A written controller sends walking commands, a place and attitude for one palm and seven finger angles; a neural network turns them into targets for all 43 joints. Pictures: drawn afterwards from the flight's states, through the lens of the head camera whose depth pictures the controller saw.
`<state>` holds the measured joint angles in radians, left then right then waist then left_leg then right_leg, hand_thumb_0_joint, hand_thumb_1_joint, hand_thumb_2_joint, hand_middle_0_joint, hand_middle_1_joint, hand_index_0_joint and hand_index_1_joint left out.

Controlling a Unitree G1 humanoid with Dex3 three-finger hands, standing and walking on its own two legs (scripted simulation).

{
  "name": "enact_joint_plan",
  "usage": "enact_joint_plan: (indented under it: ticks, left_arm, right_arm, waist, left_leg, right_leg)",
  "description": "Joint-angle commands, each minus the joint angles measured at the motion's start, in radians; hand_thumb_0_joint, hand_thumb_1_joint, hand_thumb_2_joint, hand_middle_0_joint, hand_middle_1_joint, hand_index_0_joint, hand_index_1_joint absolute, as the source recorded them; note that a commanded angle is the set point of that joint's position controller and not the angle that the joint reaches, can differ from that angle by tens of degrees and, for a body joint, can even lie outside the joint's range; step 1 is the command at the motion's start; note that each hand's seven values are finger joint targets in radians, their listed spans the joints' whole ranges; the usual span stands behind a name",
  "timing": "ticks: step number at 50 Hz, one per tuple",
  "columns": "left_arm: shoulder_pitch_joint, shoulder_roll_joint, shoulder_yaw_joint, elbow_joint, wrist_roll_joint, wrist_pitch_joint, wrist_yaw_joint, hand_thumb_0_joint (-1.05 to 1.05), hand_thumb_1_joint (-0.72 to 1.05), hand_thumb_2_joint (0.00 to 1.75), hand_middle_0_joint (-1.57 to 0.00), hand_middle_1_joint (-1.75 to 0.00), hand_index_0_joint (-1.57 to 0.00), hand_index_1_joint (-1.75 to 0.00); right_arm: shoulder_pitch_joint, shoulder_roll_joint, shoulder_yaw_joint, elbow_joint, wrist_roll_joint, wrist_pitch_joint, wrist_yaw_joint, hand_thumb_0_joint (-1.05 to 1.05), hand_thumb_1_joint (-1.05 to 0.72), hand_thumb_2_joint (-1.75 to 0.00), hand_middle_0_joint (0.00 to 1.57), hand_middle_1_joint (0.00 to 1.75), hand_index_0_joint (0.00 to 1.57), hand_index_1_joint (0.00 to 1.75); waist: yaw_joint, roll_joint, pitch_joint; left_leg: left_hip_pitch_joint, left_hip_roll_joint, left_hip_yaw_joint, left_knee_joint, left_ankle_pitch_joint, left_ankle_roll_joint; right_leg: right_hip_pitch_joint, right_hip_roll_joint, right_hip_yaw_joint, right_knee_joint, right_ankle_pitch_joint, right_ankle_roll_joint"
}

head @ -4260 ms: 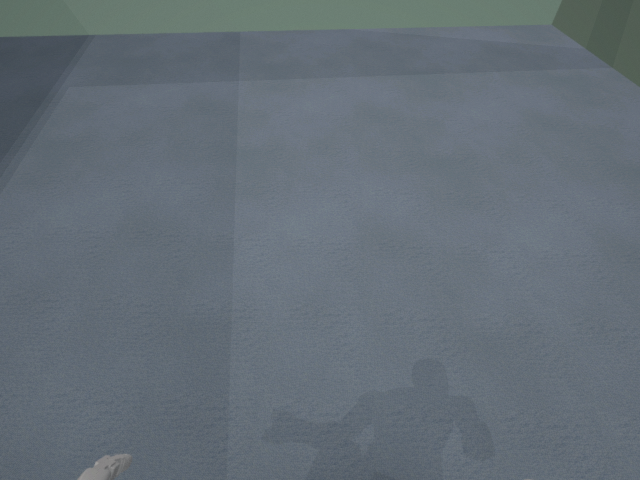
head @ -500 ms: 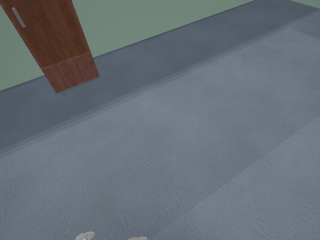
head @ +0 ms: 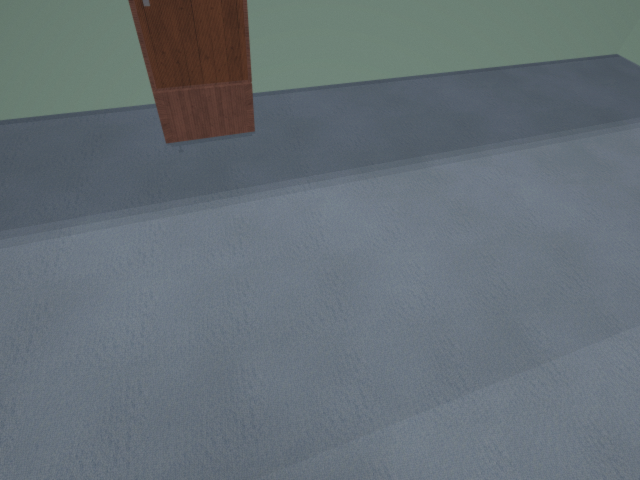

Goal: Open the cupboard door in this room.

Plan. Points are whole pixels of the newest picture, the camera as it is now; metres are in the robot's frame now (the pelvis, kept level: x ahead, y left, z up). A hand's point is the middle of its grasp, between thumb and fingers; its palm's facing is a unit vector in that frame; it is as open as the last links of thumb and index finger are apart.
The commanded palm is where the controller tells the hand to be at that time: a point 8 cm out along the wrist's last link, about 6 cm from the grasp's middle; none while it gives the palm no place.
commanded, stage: turn or walk to find it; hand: left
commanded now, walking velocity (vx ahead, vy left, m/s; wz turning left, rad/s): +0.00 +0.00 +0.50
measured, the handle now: out of the picture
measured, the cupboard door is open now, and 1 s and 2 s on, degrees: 0 0 0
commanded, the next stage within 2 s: stand and wait in 1.06 s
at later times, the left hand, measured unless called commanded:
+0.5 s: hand out of the picture -0.01 +0.17 -0.14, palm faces +0.25 -0.93 -0.29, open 7.3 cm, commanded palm none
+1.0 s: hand out of the picture -0.12 +0.23 -0.17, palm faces +0.46 -0.85 -0.24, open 7.3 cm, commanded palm none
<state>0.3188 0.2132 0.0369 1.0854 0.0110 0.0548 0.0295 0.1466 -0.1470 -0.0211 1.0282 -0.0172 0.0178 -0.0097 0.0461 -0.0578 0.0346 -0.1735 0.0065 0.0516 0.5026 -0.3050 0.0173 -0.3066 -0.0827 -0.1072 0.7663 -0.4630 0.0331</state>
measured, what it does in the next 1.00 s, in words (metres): steps on the spot, turning left: right foot, then left foot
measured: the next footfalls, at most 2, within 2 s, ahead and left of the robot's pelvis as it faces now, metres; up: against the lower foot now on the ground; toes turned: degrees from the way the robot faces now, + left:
right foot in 0.30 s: +0.01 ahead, -0.13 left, +0.00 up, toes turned +4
left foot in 0.74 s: -0.08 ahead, +0.12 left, +0.00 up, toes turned +26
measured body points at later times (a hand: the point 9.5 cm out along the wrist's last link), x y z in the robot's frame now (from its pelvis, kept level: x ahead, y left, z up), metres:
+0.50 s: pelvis -0.05 -0.04 +0.00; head -0.02 -0.06 +0.45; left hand -0.03 +0.22 -0.12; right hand +0.04 -0.29 -0.16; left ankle -0.10 +0.11 -0.64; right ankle -0.03 -0.13 -0.74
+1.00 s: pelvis -0.08 +0.02 +0.01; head -0.06 +0.04 +0.45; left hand -0.14 +0.28 -0.15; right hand +0.10 -0.17 -0.13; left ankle -0.11 +0.10 -0.74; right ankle -0.04 -0.14 -0.66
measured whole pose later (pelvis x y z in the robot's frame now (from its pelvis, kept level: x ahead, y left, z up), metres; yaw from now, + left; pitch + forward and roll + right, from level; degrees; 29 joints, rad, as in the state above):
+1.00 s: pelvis -0.08 +0.02 +0.01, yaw +26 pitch +0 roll -1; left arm 0.19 0.25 0.06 0.97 0.01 0.06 0.01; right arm 0.17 -0.18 -0.04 0.96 -0.02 0.02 0.00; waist 0.00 -0.03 0.06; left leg -0.23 -0.02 0.02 0.45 -0.23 0.05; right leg -0.44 -0.09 -0.03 1.04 -0.40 0.09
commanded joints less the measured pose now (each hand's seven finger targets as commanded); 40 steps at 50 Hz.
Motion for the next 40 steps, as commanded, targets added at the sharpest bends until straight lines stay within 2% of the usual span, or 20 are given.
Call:
enact_joint_plan:
  ticks: [1, 5, 7, 10, 12, 13, 14, 15, 16, 17, 19, 20, 22, 30, 33, 35, 36, 37, 38, 40]
  left_arm:
    - [-0.047, 0.061, 0.018, -0.087, 0.002, -0.024, -0.007, 0.0, 0.9, 0.9, -0.2, -0.3, -0.2, -0.3]
    - [-0.075, 0.051, 0.023, -0.113, 0.001, -0.025, -0.006, 0.0, 0.9, 0.9, -0.2, -0.3, -0.2, -0.3]
    - [-0.086, 0.053, 0.026, -0.127, 0.0, -0.027, -0.006, 0.0, 0.9, 0.9, -0.2, -0.3, -0.2, -0.3]
    - [-0.065, 0.052, 0.031, -0.142, -0.003, -0.032, -0.002, 0.0, 0.9, 0.9, -0.2, -0.3, -0.2, -0.3]
    - [-0.028, 0.064, 0.035, -0.143, -0.004, -0.04, -0.001, 0.0, 0.9, 0.9, -0.2, -0.3, -0.2, -0.3]
    - [0.002, 0.079, 0.04, -0.139, -0.002, -0.047, 0.003, 0.0, 0.9, 0.9, -0.2, -0.3, -0.2, -0.3]
    - [0.023, 0.138, 0.052, -0.142, 0.01, -0.055, 0.009, 0.0, 0.9, 0.9, -0.2, -0.3, -0.2, -0.3]
    - [0.021, 0.23, 0.07, -0.155, 0.021, -0.058, 0.012, 0.0, 0.9, 0.9, -0.2, -0.3, -0.2, -0.3]
    - [0.013, 0.228, 0.063, -0.174, 0.012, -0.052, 0.011, 0.0, 0.9, 0.9, -0.2, -0.3, -0.2, -0.3]
    - [-0.053, 0.189, 0.066, -0.187, 0.011, -0.055, 0.018, 0.0, 0.9, 0.9, -0.2, -0.3, -0.2, -0.3]
    - [-0.161, 0.157, 0.048, -0.22, 0.009, -0.054, 0.009, 0.0, 0.9, 0.9, -0.2, -0.3, -0.2, -0.3]
    - [-0.169, 0.137, 0.041, -0.226, 0.009, -0.058, 0.005, 0.0, 0.9, 0.9, -0.2, -0.3, -0.2, -0.3]
    - [-0.149, 0.13, 0.039, -0.224, 0.01, -0.063, 0.008, 0.0, 0.9, 0.9, -0.2, -0.3, -0.2, -0.3]
    - [-0.02, 0.193, 0.053, -0.177, 0.021, -0.059, 0.007, 0.0, 0.9, 0.9, -0.2, -0.3, -0.2, -0.3]
    - [-0.04, 0.213, 0.063, -0.173, 0.021, -0.054, 0.005, 0.0, 0.9, 0.9, -0.2, -0.3, -0.2, -0.3]
    - [-0.071, 0.201, 0.061, -0.179, 0.008, -0.045, 0.001, 0.0, 0.9, 0.9, -0.2, -0.3, -0.2, -0.3]
    - [-0.053, 0.157, 0.054, -0.192, 0.0, -0.036, -0.002, 0.0, 0.9, 0.9, -0.2, -0.3, -0.2, -0.3]
    - [-0.08, 0.088, 0.034, -0.23, -0.001, -0.032, -0.007, 0.0, 0.9, 0.9, -0.2, -0.3, -0.2, -0.3]
    - [-0.124, 0.101, 0.031, -0.242, 0.005, -0.02, -0.001, 0.0, 0.9, 0.9, -0.2, -0.3, -0.2, -0.3]
    - [-0.165, 0.098, 0.041, -0.219, 0.008, -0.012, -0.004, 0.0, 0.9, 0.9, -0.2, -0.3, -0.2, -0.3]
  right_arm:
    - [0.029, -0.211, -0.039, -0.038, -0.001, -0.009, -0.027, 0.0, -0.9, -0.9, 0.2, 0.3, 0.2, 0.3]
    - [0.06, -0.233, -0.059, -0.051, -0.004, -0.004, -0.022, 0.0, -0.9, -0.9, 0.2, 0.3, 0.2, 0.3]
    - [0.06, -0.24, -0.066, -0.061, -0.005, -0.001, -0.018, 0.0, -0.9, -0.9, 0.2, 0.3, 0.2, 0.3]
    - [0.04, -0.248, -0.075, -0.081, -0.009, 0.005, -0.012, 0.0, -0.9, -0.9, 0.2, 0.3, 0.2, 0.3]
    - [0.03, -0.245, -0.081, -0.097, -0.004, 0.007, -0.007, 0.0, -0.9, -0.9, 0.2, 0.3, 0.2, 0.3]
    - [0.018, -0.232, -0.081, -0.105, 0.001, 0.008, -0.004, 0.0, -0.9, -0.9, 0.2, 0.3, 0.2, 0.3]
    - [0.024, -0.186, -0.076, -0.12, 0.008, 0.009, 0.003, 0.0, -0.9, -0.9, 0.2, 0.3, 0.2, 0.3]
    - [0.01, -0.129, -0.067, -0.154, 0.007, 0.011, 0.007, 0.0, -0.9, -0.9, 0.2, 0.3, 0.2, 0.3]
    - [-0.016, -0.182, -0.083, -0.155, -0.005, 0.021, 0.007, 0.0, -0.9, -0.9, 0.2, 0.3, 0.2, 0.3]
    - [0.003, -0.19, -0.09, -0.143, -0.008, 0.037, 0.011, 0.0, -0.9, -0.9, 0.2, 0.3, 0.2, 0.3]
    - [0.051, -0.18, -0.092, -0.1, -0.009, 0.049, 0.024, 0.0, -0.9, -0.9, 0.2, 0.3, 0.2, 0.3]
    - [0.078, -0.171, -0.088, -0.088, -0.01, 0.048, 0.028, 0.0, -0.9, -0.9, 0.2, 0.3, 0.2, 0.3]
    - [0.09, -0.163, -0.087, -0.081, -0.007, 0.048, 0.031, 0.0, -0.9, -0.9, 0.2, 0.3, 0.2, 0.3]
    - [-0.022, -0.136, -0.056, -0.118, 0.003, 0.032, 0.027, 0.0, -0.9, -0.9, 0.2, 0.3, 0.2, 0.3]
    - [0.028, -0.136, -0.052, -0.112, 0.009, 0.019, 0.023, 0.0, -0.9, -0.9, 0.2, 0.3, 0.2, 0.3]
    - [0.107, -0.164, -0.057, -0.094, 0.005, 0.008, 0.023, 0.0, -0.9, -0.9, 0.2, 0.3, 0.2, 0.3]
    - [0.139, -0.238, -0.071, -0.09, 0.0, -0.004, 0.021, 0.0, -0.9, -0.9, 0.2, 0.3, 0.2, 0.3]
    - [0.183, -0.327, -0.091, -0.093, -0.001, -0.006, 0.016, 0.0, -0.9, -0.9, 0.2, 0.3, 0.2, 0.3]
    - [0.205, -0.345, -0.095, -0.081, -0.004, 0.002, 0.01, 0.0, -0.9, -0.9, 0.2, 0.3, 0.2, 0.3]
    - [0.126, -0.28, -0.08, -0.089, -0.007, -0.004, -0.009, 0.0, -0.9, -0.9, 0.2, 0.3, 0.2, 0.3]
  waist:
    - [-0.044, 0.248, 0.032]
    - [-0.065, 0.194, -0.01]
    - [-0.069, 0.207, -0.026]
    - [-0.054, 0.226, -0.049]
    - [-0.032, 0.204, -0.075]
    - [-0.012, 0.169, -0.091]
    - [-0.002, 0.004, -0.101]
    - [0.011, -0.257, -0.056]
    - [0.021, -0.169, -0.042]
    - [-0.015, -0.181, -0.014]
    - [-0.065, -0.097, 0.048]
    - [-0.075, -0.08, 0.043]
    - [-0.069, -0.088, 0.032]
    - [0.007, -0.14, -0.026]
    - [-0.015, -0.157, -0.06]
    - [-0.065, -0.072, -0.089]
    - [-0.08, 0.132, -0.123]
    - [-0.1, 0.389, -0.103]
    - [-0.12, 0.306, -0.109]
    - [-0.095, 0.311, -0.038]
  left_leg:
    - [0.019, 0.248, -0.23, -0.182, 0.588, 0.149]
    - [0.044, 0.234, -0.278, -0.171, 0.533, 0.158]
    - [0.032, 0.226, -0.305, -0.165, 0.504, 0.157]
    - [-0.01, 0.203, -0.337, -0.143, 0.467, 0.147]
    - [-0.064, 0.169, -0.344, -0.097, 0.429, 0.12]
    - [-0.138, 0.136, -0.327, -0.05, 0.336, 0.084]
    - [-0.283, 0.051, -0.242, 0.075, 0.143, 0.024]
    - [-0.435, -0.08, -0.086, 0.299, -0.197, -0.041]
    - [-0.399, -0.041, -0.127, 0.494, -0.26, -0.037]
    - [-0.401, -0.014, -0.161, 0.598, -0.211, -0.036]
    - [-0.391, 0.003, -0.124, 0.727, -0.092, -0.05]
    - [-0.39, 0.005, -0.106, 0.742, -0.05, -0.061]
    - [-0.396, 0.015, -0.084, 0.731, -0.02, -0.076]
    - [-0.293, 0.033, 0.01, 0.344, -0.148, -0.087]
    - [-0.178, 0.023, 0.045, 0.175, -0.111, -0.071]
    - [-0.005, 0.025, 0.044, -0.044, 0.116, -0.056]
    - [0.128, 0.153, -0.136, -0.126, 0.289, -0.005]
    - [0.176, 0.373, -0.404, -0.165, 0.61, 0.099]
    - [0.108, 0.422, -0.393, -0.166, 0.59, 0.176]
    - [0.039, 0.317, -0.329, -0.186, 0.468, 0.152]
  right_leg:
    - [-0.126, -0.011, 0.062, 0.16, -0.014, 0.023]
    - [-0.117, 0.008, 0.063, 0.107, -0.015, 0.035]
    - [-0.089, 0.019, 0.062, 0.055, -0.009, 0.034]
    - [-0.013, 0.04, 0.055, -0.067, 0.039, 0.029]
    - [0.095, 0.051, 0.049, -0.226, 0.152, 0.027]
    - [0.201, 0.026, 0.059, -0.353, 0.246, 0.024]
    - [0.321, -0.114, 0.189, -0.452, 0.229, -0.013]
    - [0.322, -0.348, 0.424, -0.506, 0.302, -0.12]
    - [0.175, -0.403, 0.412, -0.518, 0.31, -0.18]
    - [0.108, -0.361, 0.358, -0.541, 0.228, -0.175]
    - [0.036, -0.26, 0.217, -0.529, 0.177, -0.131]
    - [0.047, -0.223, 0.153, -0.508, 0.232, -0.116]
    - [0.091, -0.215, 0.1, -0.492, 0.296, -0.114]
    - [0.234, -0.278, 0.06, -0.383, 0.633, -0.171]
    - [0.213, -0.285, 0.038, -0.312, 0.672, -0.151]
    - [0.124, -0.243, -0.037, -0.192, 0.554, -0.073]
    - [-0.024, -0.161, -0.078, -0.028, 0.337, -0.012]
    - [-0.236, -0.046, -0.075, 0.169, -0.164, 0.051]
    - [-0.213, -0.043, 0.021, 0.288, -0.203, 0.035]
    - [-0.252, -0.054, 0.076, 0.356, -0.072, 0.033]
